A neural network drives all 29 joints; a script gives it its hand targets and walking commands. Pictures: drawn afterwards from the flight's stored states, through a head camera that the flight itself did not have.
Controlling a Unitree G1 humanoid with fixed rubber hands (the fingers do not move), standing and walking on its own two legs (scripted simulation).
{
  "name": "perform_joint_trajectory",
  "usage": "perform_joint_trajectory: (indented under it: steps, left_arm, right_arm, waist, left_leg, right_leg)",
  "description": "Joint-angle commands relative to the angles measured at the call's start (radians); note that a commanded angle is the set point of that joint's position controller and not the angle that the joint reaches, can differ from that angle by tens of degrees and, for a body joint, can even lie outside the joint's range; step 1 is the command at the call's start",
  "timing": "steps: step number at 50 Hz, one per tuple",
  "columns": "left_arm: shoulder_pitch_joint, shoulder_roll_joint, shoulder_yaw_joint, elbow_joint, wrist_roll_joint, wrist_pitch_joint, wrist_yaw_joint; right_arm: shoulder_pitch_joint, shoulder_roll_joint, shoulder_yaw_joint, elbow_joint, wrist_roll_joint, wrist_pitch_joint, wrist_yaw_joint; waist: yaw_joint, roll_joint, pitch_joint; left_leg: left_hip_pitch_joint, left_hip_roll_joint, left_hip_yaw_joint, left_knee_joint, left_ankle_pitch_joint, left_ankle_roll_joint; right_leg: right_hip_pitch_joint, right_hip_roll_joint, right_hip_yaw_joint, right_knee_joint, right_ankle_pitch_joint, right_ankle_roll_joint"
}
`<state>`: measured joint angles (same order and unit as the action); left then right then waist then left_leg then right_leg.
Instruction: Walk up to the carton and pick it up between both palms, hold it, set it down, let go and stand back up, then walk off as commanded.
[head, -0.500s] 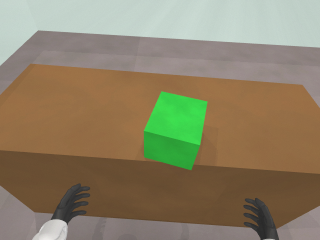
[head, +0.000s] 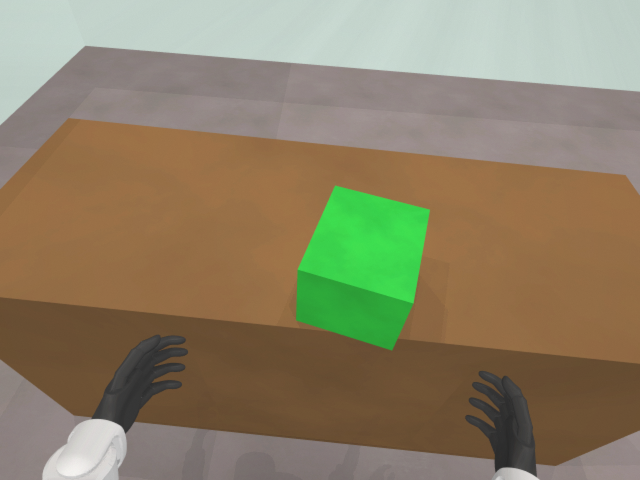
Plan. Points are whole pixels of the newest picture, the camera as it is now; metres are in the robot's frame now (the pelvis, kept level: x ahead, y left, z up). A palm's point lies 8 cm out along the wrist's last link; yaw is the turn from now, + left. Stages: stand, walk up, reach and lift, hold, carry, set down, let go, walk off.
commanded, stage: reach and lift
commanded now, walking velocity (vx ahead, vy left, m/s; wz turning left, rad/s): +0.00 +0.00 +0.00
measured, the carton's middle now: (362, 265) +0.45 -0.04 -0.03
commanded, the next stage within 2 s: none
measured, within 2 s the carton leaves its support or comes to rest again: neither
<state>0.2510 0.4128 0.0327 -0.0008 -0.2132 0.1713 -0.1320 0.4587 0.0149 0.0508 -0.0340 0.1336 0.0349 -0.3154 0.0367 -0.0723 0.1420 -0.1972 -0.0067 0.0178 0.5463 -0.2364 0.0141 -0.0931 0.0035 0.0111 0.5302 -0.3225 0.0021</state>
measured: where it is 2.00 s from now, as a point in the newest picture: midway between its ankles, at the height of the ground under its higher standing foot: outside the picture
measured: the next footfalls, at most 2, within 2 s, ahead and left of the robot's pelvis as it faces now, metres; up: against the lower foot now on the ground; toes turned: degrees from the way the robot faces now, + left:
none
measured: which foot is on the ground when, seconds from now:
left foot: down 0.00-1.00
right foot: down 0.00-1.00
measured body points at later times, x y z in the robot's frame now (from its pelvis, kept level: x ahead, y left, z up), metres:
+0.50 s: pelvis +0.02 +0.00 +0.00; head +0.04 +0.03 +0.45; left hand +0.24 +0.22 +0.02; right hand +0.19 -0.19 +0.02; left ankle +0.05 +0.10 -0.73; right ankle -0.01 -0.13 -0.73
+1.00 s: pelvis +0.02 +0.00 +0.00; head +0.04 +0.02 +0.45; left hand +0.32 +0.19 +0.06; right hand +0.27 -0.19 +0.05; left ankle +0.05 +0.10 -0.73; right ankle -0.01 -0.13 -0.73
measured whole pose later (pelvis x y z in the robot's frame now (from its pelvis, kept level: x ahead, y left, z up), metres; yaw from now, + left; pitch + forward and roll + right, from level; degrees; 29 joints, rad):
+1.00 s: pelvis +0.02 +0.00 +0.00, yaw +0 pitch -5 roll +0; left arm -0.02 0.43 -0.02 -0.07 -0.32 0.35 -0.11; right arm 0.13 0.03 0.04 -0.12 0.14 0.26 -0.36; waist -0.05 -0.07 0.14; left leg -0.20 -0.01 0.02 0.54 -0.26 0.01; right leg -0.09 0.00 0.01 0.52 -0.34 0.01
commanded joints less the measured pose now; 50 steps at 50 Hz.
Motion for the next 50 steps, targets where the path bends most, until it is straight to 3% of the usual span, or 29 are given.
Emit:
perform_joint_trajectory:
  steps: [1, 10, 25, 37, 42, 50]
  left_arm:
    - [-0.008, 0.209, 0.001, -0.334, -0.053, -0.132, -0.019]
    - [-0.027, 0.236, 0.006, -0.363, -0.084, -0.156, -0.020]
    - [-0.240, 0.242, -0.021, -0.401, -0.150, -0.074, 0.029]
    - [-0.389, 0.215, 0.025, -0.330, -0.117, 0.031, 0.027]
    - [-0.510, 0.205, 0.033, -0.308, -0.106, 0.078, 0.031]
    - [-0.665, 0.196, 0.061, -0.177, -0.083, 0.142, 0.024]
  right_arm:
    - [0.051, 0.030, 0.021, -0.419, 0.004, -0.117, -0.016]
    - [0.023, 0.027, 0.036, -0.384, 0.001, -0.138, -0.041]
    - [-0.231, -0.018, -0.018, -0.499, -0.007, 0.001, -0.034]
    - [-0.383, -0.067, -0.058, -0.438, -0.005, 0.102, -0.054]
    - [-0.500, -0.093, -0.079, -0.411, -0.005, 0.135, -0.055]
    - [-0.666, -0.116, -0.104, -0.315, 0.001, 0.195, -0.051]
  waist:
    - [-0.018, 0.156, -0.154]
    - [-0.029, 0.169, -0.173]
    - [-0.056, 0.170, -0.228]
    - [-0.084, 0.153, -0.304]
    - [-0.098, 0.167, -0.331]
    - [-0.117, 0.156, -0.365]
  left_leg:
    - [0.263, 0.056, -0.009, -0.148, 0.050, -0.022]
    - [0.285, 0.059, -0.031, -0.136, 0.097, -0.023]
    - [0.181, 0.070, -0.015, -0.174, -0.007, 0.007]
    - [0.241, 0.060, -0.006, -0.160, 0.128, 0.001]
    - [0.231, 0.058, -0.008, -0.157, 0.144, -0.006]
    - [0.223, 0.055, -0.006, -0.150, 0.169, -0.005]
  right_leg:
    - [-0.151, -0.031, 0.035, -0.217, 0.206, -0.002]
    - [-0.184, -0.046, 0.042, -0.219, 0.282, 0.007]
    - [-0.158, -0.056, 0.064, -0.193, 0.245, 0.001]
    - [-0.112, -0.048, 0.061, -0.185, 0.431, 0.025]
    - [-0.098, -0.042, 0.057, -0.176, 0.447, 0.026]
    - [-0.069, -0.039, 0.053, -0.157, 0.499, 0.033]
